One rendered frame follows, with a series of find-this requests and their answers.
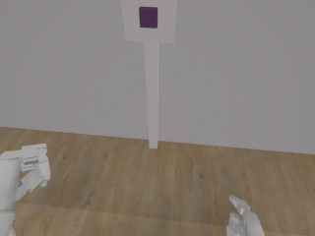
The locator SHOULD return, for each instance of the right robot hand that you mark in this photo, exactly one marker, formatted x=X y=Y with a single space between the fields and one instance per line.
x=247 y=225

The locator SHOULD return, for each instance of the robot left forearm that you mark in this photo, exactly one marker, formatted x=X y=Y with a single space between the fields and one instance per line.
x=6 y=220

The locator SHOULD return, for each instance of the panel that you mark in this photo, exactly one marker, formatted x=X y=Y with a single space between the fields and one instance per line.
x=164 y=33

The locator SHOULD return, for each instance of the left robot hand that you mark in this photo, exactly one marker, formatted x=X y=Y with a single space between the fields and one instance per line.
x=30 y=159

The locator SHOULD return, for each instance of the button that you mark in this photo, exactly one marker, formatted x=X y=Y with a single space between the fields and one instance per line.
x=148 y=17

